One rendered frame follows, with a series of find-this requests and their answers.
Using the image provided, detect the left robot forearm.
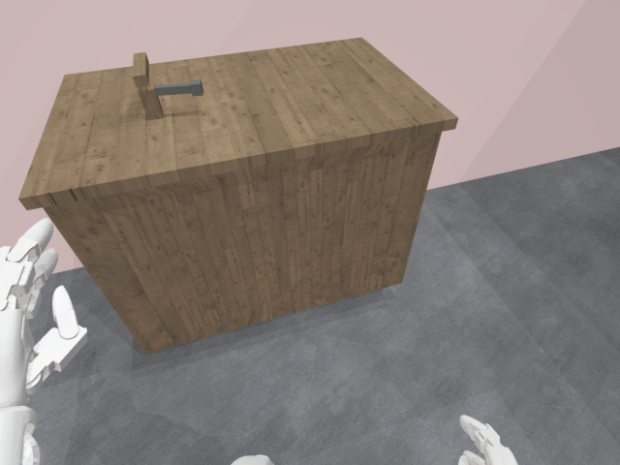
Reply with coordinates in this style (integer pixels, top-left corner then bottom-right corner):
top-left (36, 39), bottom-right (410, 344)
top-left (0, 406), bottom-right (45, 465)

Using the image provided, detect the robot left hand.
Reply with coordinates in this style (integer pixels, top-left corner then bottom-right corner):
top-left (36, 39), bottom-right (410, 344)
top-left (0, 218), bottom-right (87, 408)

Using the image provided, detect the tap lever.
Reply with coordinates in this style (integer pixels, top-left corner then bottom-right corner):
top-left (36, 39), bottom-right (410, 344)
top-left (154, 79), bottom-right (203, 96)

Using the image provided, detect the robot right hand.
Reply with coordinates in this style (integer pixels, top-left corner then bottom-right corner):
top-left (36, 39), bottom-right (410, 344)
top-left (458, 415), bottom-right (518, 465)

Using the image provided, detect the counter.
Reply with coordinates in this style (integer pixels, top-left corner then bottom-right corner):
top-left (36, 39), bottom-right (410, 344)
top-left (18, 37), bottom-right (458, 354)

